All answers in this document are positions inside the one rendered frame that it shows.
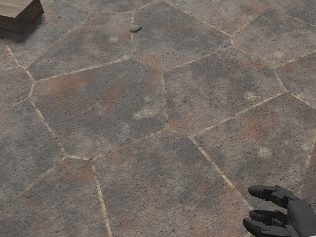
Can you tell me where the robot right hand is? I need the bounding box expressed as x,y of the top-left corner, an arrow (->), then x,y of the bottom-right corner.
243,185 -> 316,237

